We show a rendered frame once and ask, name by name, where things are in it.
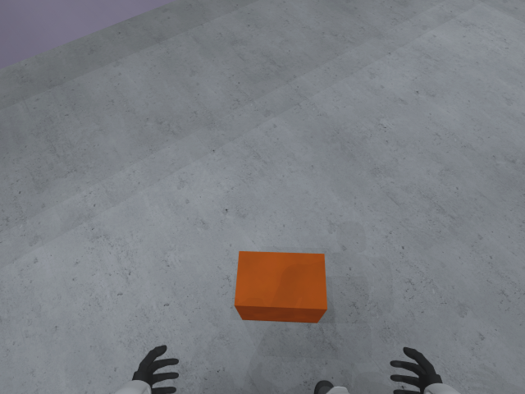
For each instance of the carton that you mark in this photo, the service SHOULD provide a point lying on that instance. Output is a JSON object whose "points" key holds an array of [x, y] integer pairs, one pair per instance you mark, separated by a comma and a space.
{"points": [[282, 287]]}

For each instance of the robot right hand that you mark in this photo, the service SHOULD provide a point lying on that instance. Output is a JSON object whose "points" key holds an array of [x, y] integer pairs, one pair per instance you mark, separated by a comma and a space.
{"points": [[424, 369]]}

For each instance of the robot left hand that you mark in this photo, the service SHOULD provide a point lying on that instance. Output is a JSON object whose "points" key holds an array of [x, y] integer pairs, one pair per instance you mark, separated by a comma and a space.
{"points": [[148, 366]]}

